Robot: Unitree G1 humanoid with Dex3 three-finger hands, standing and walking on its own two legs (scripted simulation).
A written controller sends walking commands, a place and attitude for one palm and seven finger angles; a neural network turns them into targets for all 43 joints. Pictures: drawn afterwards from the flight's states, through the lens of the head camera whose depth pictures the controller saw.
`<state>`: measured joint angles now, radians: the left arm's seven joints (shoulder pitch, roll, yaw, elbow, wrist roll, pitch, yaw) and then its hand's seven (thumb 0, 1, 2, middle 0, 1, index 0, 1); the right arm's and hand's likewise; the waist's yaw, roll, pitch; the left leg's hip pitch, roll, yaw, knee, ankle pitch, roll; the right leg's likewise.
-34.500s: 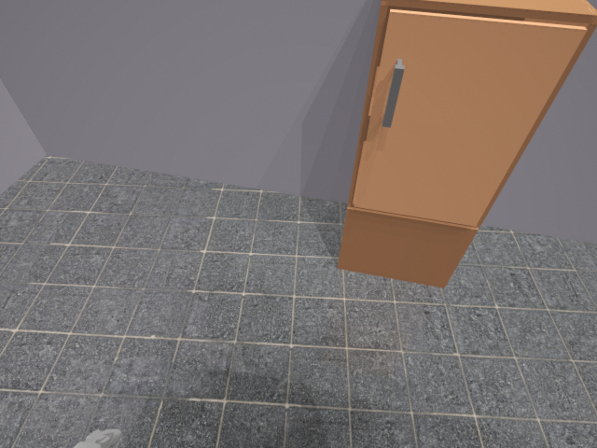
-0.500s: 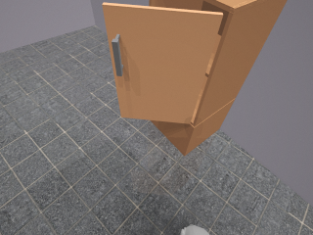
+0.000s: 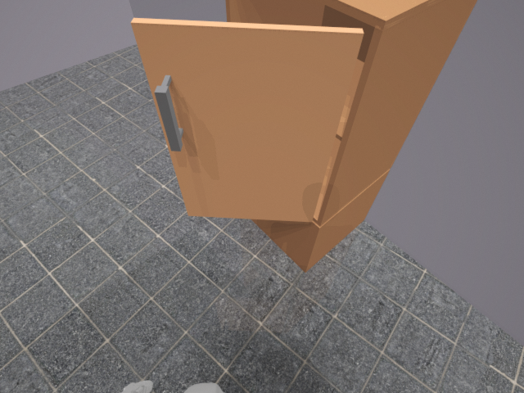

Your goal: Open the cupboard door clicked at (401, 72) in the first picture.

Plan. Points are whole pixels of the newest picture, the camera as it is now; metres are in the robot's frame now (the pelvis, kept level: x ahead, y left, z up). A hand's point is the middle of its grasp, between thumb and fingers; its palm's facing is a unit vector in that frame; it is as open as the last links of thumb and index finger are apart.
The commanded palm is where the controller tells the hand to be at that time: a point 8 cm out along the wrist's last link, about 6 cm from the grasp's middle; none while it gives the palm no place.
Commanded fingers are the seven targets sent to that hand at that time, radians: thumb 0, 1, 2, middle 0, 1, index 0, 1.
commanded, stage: come to a stop and stand still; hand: left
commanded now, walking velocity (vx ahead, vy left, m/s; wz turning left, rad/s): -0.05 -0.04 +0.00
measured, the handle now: (172, 114) +0.61 +0.22 +0.05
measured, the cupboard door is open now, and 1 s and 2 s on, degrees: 46 46 46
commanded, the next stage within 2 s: look again from close up in 1.16 s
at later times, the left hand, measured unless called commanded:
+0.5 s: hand out of the picture -0.01 +0.21 -0.17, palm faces +0.01 -0.98 -0.21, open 7.4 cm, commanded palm none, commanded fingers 0.00 0.90 0.90 -0.20 -0.30 -0.20 -0.30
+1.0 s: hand out of the picture -0.01 +0.15 -0.17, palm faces +0.02 -0.98 -0.19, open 7.3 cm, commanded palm none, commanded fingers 0.00 0.90 0.90 -0.20 -0.30 -0.20 -0.30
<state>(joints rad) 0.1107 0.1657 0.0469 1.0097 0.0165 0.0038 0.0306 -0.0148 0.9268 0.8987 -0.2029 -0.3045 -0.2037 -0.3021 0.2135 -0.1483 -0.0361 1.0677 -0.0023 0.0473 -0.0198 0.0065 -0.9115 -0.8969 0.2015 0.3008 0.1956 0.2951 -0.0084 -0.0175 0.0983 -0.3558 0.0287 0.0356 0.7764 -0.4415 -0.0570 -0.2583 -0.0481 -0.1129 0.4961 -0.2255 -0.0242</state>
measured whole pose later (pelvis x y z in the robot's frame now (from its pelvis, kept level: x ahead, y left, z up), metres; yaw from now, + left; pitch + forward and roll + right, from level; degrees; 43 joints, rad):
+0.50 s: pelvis -0.03 +0.01 +0.00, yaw -2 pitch +1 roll -1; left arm 0.26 0.20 0.05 1.06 0.02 0.05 0.00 0.00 0.91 0.90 -0.20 -0.30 -0.20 -0.30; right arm 0.19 -0.17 -0.04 1.03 -0.02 0.01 -0.03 0.00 -0.90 -0.90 0.21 0.30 0.20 0.30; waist 0.00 0.00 0.04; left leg -0.32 0.05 0.08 0.46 -0.16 0.01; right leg -0.18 -0.03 -0.03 0.53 -0.37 0.00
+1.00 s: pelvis -0.02 -0.03 +0.00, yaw -1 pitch -1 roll +0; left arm 0.25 0.15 0.02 1.13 0.00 0.00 0.02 0.00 0.92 0.90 -0.20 -0.30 -0.20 -0.30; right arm 0.27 -0.13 -0.01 1.16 -0.01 0.01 -0.03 0.00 -0.90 -0.90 0.20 0.30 0.20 0.30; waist -0.01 0.00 0.04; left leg -0.21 0.06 0.03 0.44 -0.21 -0.04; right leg -0.07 0.00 -0.05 0.41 -0.33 -0.02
